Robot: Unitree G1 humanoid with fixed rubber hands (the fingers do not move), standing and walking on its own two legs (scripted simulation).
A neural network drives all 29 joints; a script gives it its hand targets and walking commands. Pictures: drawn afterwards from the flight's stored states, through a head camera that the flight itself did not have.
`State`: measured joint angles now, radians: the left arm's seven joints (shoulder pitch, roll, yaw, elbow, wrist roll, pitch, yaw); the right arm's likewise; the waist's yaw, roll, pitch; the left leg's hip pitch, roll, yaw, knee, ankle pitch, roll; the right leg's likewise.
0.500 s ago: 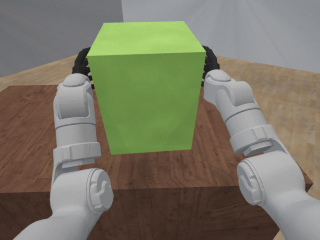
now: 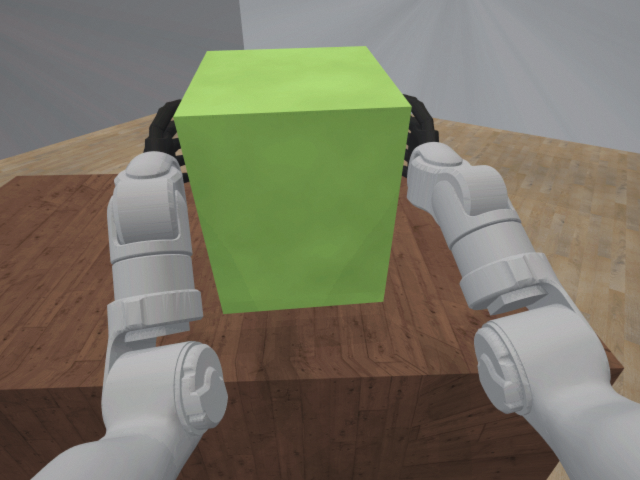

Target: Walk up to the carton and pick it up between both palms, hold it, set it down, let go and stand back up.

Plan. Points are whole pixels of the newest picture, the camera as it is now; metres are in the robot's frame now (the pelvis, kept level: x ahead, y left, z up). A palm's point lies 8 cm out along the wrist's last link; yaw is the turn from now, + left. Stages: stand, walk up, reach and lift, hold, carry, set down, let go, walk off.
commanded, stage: hold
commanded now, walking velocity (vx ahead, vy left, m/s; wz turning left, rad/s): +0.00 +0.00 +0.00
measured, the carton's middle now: (295, 177) +0.40 +0.00 +0.26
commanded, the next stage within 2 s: none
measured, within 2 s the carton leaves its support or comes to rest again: neither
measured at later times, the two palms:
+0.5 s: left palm (163, 167) +0.37 +0.15 +0.30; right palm (421, 159) +0.35 -0.14 +0.29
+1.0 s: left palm (166, 167) +0.37 +0.15 +0.30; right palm (422, 158) +0.36 -0.15 +0.29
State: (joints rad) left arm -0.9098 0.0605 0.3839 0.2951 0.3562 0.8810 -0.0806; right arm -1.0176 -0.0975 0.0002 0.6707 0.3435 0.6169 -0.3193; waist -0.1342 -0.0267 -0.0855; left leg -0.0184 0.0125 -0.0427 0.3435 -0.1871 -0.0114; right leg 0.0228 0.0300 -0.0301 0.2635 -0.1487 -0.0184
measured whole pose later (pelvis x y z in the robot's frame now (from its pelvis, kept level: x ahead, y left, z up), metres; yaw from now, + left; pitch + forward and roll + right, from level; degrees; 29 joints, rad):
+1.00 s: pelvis +0.00 +0.00 +0.00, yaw +0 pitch -8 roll -1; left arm -0.93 0.06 0.39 0.34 0.35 0.86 -0.07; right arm -1.04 -0.10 -0.01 0.72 0.33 0.61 -0.31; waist -0.13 -0.03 -0.09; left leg -0.03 0.01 -0.04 0.35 -0.18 -0.01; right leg 0.01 0.03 -0.03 0.27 -0.15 -0.02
